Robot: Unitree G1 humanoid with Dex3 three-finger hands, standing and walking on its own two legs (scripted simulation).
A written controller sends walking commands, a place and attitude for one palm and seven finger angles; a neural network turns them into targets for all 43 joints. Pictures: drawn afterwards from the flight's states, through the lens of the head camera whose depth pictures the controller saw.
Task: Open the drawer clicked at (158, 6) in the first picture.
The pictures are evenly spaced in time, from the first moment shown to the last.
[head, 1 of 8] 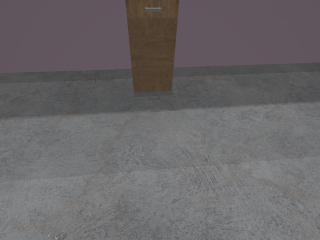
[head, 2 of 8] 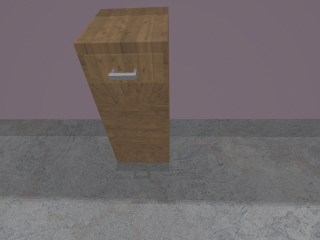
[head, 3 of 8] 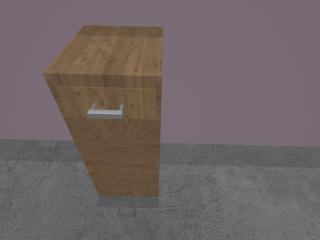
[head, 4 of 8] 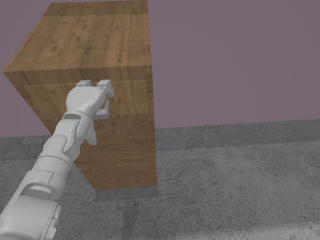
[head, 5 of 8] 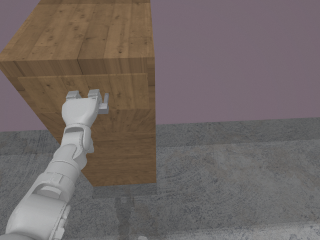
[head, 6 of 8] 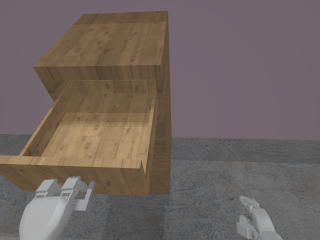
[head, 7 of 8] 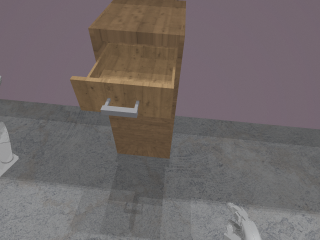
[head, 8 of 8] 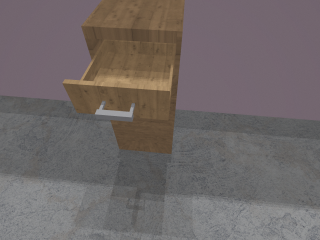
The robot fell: no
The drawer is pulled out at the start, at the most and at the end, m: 0.00 0.30 0.27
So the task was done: yes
